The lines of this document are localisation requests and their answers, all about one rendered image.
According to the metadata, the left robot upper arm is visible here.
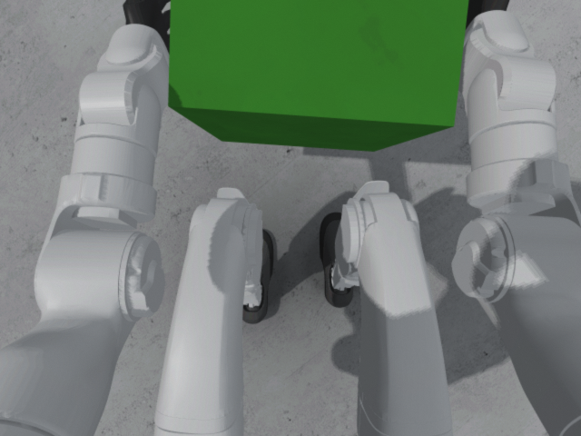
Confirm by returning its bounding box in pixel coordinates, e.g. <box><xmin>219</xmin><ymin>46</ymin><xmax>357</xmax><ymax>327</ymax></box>
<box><xmin>0</xmin><ymin>229</ymin><xmax>166</xmax><ymax>436</ymax></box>

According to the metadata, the right robot shin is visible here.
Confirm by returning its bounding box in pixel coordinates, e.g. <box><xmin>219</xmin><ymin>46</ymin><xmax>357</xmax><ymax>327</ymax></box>
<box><xmin>331</xmin><ymin>181</ymin><xmax>419</xmax><ymax>289</ymax></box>

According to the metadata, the robot shin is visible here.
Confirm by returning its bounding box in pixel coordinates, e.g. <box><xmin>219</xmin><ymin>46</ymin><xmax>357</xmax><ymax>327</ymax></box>
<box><xmin>331</xmin><ymin>181</ymin><xmax>419</xmax><ymax>289</ymax></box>
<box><xmin>189</xmin><ymin>188</ymin><xmax>262</xmax><ymax>306</ymax></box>

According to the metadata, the left robot shin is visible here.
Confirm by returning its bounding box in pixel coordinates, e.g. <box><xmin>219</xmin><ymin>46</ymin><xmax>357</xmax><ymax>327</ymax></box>
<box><xmin>189</xmin><ymin>188</ymin><xmax>262</xmax><ymax>306</ymax></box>

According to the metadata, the left robot forearm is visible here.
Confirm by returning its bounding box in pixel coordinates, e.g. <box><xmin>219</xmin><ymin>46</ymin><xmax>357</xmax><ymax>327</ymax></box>
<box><xmin>34</xmin><ymin>24</ymin><xmax>169</xmax><ymax>310</ymax></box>

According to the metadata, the right robot forearm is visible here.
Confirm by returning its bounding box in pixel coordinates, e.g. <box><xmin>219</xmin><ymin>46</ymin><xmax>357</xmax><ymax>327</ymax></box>
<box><xmin>458</xmin><ymin>10</ymin><xmax>581</xmax><ymax>228</ymax></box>

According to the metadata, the carton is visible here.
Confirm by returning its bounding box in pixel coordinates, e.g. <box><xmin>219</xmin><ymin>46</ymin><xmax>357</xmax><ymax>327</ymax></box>
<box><xmin>168</xmin><ymin>0</ymin><xmax>469</xmax><ymax>152</ymax></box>

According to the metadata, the right robot upper arm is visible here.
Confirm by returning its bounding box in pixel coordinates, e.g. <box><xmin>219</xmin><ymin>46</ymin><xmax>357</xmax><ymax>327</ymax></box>
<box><xmin>451</xmin><ymin>213</ymin><xmax>581</xmax><ymax>436</ymax></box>

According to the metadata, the right robot hand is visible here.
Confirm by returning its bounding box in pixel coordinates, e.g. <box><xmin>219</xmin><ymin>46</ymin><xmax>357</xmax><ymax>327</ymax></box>
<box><xmin>466</xmin><ymin>0</ymin><xmax>509</xmax><ymax>29</ymax></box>

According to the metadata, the left robot hand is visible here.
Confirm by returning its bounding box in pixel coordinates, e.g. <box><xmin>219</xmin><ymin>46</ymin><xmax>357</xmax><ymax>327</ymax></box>
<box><xmin>123</xmin><ymin>0</ymin><xmax>171</xmax><ymax>55</ymax></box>

